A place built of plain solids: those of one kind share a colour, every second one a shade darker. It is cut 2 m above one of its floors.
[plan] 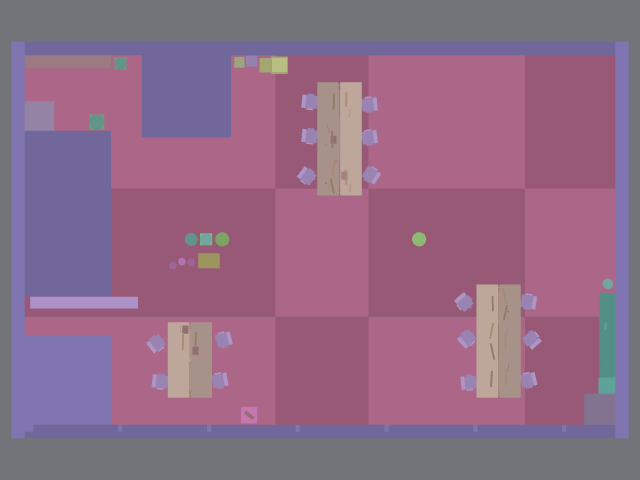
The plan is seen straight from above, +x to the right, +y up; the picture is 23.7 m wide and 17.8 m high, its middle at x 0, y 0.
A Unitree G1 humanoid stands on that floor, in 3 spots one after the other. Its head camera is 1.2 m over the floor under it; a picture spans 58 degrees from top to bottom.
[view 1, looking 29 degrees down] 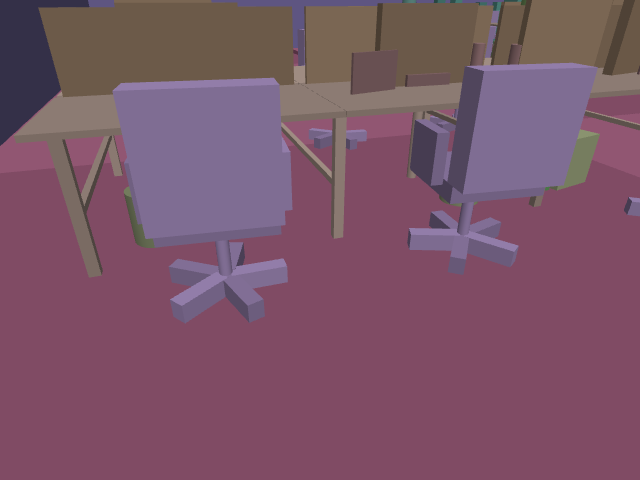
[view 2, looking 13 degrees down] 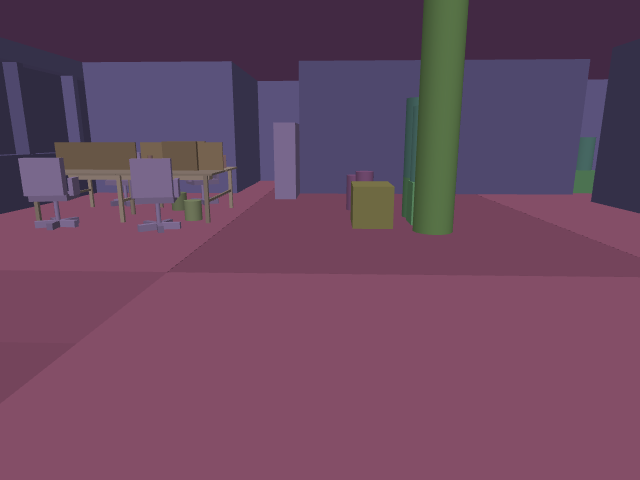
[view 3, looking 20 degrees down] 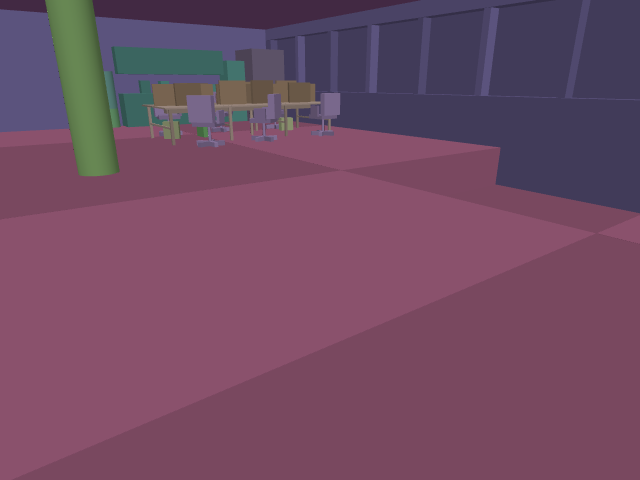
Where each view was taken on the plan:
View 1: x -2.08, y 5.22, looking -18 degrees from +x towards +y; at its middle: floor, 2.47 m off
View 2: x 2.16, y -1.29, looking -178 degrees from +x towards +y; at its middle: floor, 5.33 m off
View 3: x -3.08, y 1.07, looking -36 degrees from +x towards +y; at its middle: floor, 3.51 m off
